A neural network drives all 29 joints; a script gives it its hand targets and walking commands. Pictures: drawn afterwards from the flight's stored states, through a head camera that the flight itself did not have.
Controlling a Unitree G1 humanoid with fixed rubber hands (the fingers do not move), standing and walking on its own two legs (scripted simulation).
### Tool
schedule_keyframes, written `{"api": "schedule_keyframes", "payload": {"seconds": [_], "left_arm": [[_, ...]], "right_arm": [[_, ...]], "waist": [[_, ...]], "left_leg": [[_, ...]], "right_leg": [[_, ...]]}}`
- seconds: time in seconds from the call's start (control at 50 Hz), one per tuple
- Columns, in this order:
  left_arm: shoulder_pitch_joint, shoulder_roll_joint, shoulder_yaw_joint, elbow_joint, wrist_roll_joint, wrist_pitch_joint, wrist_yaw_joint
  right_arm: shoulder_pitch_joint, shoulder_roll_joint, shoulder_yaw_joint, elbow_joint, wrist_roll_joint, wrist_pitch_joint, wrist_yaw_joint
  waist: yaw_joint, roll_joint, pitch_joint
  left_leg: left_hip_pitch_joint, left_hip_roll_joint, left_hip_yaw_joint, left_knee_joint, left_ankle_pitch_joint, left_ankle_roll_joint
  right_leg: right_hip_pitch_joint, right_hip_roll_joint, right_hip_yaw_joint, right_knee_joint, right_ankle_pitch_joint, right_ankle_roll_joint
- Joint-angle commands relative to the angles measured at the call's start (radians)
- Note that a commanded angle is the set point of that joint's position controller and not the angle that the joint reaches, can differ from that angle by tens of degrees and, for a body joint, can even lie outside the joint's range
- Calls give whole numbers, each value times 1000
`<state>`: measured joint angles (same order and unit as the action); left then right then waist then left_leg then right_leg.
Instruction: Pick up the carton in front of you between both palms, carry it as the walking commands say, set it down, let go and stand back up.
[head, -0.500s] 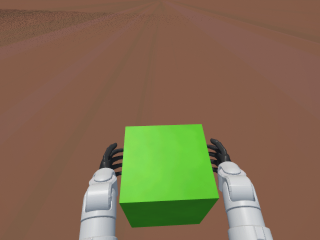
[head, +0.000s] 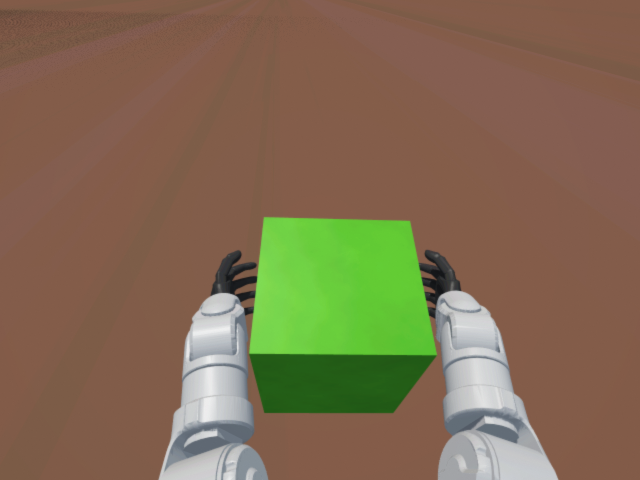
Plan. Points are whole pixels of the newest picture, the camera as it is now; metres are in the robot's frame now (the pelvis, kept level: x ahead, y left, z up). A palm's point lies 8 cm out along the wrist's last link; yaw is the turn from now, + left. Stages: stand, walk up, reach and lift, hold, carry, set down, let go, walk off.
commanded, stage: set down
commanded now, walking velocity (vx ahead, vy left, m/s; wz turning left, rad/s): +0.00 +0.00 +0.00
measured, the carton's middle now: (333, 322) +0.35 -0.01 -0.04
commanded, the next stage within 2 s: none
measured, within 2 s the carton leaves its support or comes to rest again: neither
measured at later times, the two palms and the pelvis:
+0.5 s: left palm (251, 343) +0.39 +0.14 -0.18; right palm (410, 333) +0.39 -0.16 -0.17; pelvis -0.03 -0.01 -0.11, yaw +0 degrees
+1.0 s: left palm (250, 352) +0.44 +0.16 -0.33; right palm (384, 349) +0.44 -0.14 -0.32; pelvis -0.04 -0.03 -0.23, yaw -3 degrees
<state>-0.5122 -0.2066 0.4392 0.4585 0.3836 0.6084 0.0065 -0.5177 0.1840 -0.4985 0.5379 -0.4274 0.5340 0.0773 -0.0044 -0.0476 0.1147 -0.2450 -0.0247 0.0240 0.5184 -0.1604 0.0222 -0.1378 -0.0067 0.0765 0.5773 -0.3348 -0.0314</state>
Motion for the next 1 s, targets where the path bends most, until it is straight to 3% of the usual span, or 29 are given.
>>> {"api": "schedule_keyframes", "payload": {"seconds": [0.0,0.06,0.14,0.26,0.36,0.4,0.46,0.52,0.58,0.74,0.98], "left_arm": [[-539,-764,-307,166,-117,-69,-178],[-513,-642,-197,195,-49,-133,-146],[-515,-595,-201,175,-34,-241,-121],[-612,-707,-421,149,-117,-420,-112],[-730,-783,-654,32,-208,-460,-122],[-749,-783,-698,-2,-232,-441,-130],[-752,-773,-691,25,-236,-399,-160],[-765,-757,-629,102,-211,-353,-206],[-788,-733,-551,167,-180,-321,-244],[-859,-682,-463,249,-181,-332,-277],[-1014,-631,-543,210,-270,-338,-239]], "right_arm": [[-584,650,269,121,74,-77,165],[-568,560,187,152,37,-124,146],[-571,533,210,151,62,-217,143],[-627,641,379,144,168,-380,163],[-726,728,596,16,309,-414,153],[-749,757,652,-23,344,-395,143],[-764,815,676,-14,355,-348,140],[-783,867,635,43,335,-292,144],[-815,881,577,91,311,-254,142],[-909,853,542,108,309,-278,89],[-1092,780,621,40,395,-302,27]], "waist": [[-26,60,-177],[-14,52,-216],[-7,52,-335],[-28,56,-678],[-26,90,-1172],[-17,97,-1279],[4,79,-1239],[22,52,-1109],[36,38,-1043],[54,34,-1108],[66,74,-1323]], "left_leg": [[248,-29,-163,-47,-265,-32],[166,-38,-155,17,-187,-30],[87,-49,-133,132,-13,-31],[75,-60,-157,359,252,-19],[125,-63,-155,545,454,-27],[69,-75,-128,598,449,-28],[-164,-93,-75,635,295,-26],[-419,-102,-31,653,109,-17],[-579,-106,-10,688,32,-11],[-817,-112,-1,840,97,-13],[-873,-107,11,1040,158,-43]], "right_leg": [[-399,89,15,-75,-109,-46],[-499,98,7,-2,-66,-30],[-646,116,-11,87,6,-8],[-925,151,-33,258,78,15],[-1098,177,-63,406,143,47],[-1136,185,-71,447,144,56],[-1163,189,-75,486,94,62],[-1177,182,-72,504,8,67],[-1213,180,-69,531,-33,71],[-1302,198,-68,674,64,85],[-1472,227,-118,907,65,95]]}}
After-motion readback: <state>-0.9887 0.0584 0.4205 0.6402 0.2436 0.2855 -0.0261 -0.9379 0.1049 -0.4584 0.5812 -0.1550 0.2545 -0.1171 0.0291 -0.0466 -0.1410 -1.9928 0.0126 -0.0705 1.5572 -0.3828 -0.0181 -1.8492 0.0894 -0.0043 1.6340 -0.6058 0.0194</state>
